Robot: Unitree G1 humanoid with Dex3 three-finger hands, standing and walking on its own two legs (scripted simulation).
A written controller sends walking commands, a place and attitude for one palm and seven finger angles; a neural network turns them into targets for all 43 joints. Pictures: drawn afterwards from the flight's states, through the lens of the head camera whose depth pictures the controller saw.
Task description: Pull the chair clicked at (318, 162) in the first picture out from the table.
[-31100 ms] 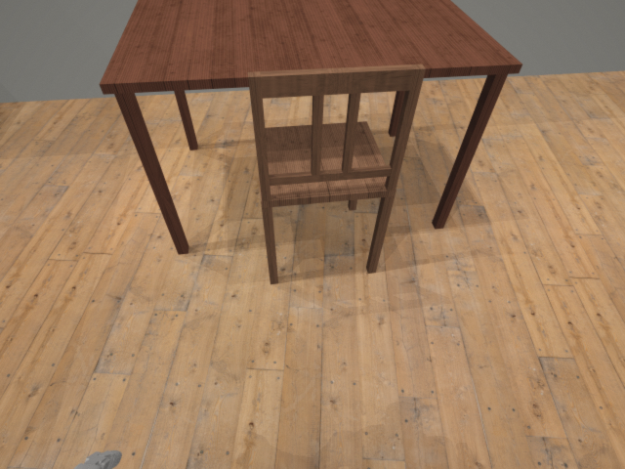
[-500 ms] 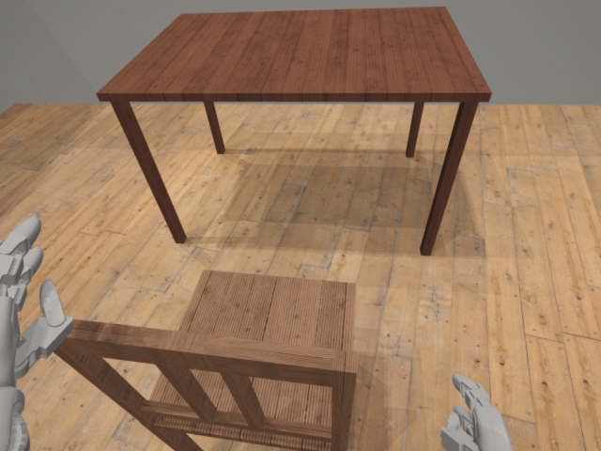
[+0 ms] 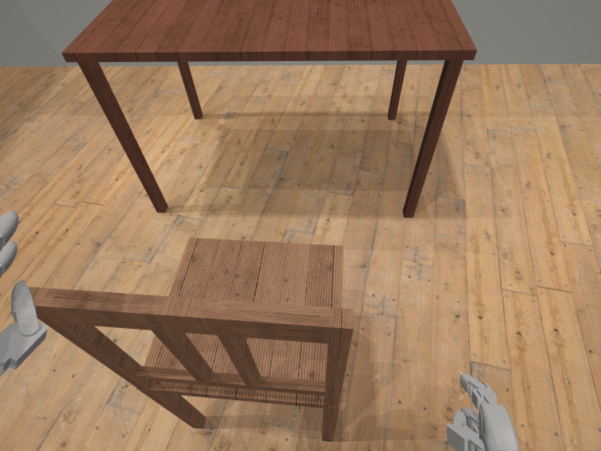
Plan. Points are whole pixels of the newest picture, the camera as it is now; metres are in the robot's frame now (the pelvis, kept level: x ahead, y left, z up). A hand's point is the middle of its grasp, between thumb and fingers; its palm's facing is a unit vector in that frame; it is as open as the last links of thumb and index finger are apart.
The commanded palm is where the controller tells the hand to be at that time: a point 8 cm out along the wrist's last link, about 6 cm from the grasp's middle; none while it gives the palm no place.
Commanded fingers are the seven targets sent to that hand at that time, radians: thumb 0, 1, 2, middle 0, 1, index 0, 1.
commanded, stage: step back with the hand held close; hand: left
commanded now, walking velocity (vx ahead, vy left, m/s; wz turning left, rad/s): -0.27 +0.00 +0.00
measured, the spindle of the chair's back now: (186, 353) +0.27 +0.22 -0.11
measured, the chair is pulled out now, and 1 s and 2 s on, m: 0.67 0.67 0.67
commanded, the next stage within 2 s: stop stepping back and stand still in 1.54 s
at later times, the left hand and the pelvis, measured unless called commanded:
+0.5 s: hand out of the picture +0.14 +0.27 +0.16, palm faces +0.47 -0.74 -0.48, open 7.5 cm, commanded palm +0.08 +0.30 +0.18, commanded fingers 0.00 0.90 0.90 -0.20 -0.30 -0.20 -0.30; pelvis -0.06 +0.00 -0.01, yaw +1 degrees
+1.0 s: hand out of the picture +0.12 +0.27 +0.16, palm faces +0.48 -0.73 -0.48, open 7.5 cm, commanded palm +0.05 +0.31 +0.18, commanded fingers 0.00 0.90 0.90 -0.20 -0.30 -0.20 -0.30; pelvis -0.08 +0.00 -0.02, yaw +2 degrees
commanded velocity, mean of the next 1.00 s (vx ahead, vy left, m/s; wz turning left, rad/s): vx -0.36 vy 0.00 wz -0.01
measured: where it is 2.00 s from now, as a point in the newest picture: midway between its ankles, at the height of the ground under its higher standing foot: outside the picture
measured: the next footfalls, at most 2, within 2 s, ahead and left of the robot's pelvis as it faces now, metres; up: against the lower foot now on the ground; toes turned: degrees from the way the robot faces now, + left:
right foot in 1.34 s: -0.09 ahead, -0.15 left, +0.00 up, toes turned -1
left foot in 1.56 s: -0.08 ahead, +0.11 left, +0.00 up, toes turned -3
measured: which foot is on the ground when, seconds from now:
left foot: down 0.00-1.00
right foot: down 0.00-1.00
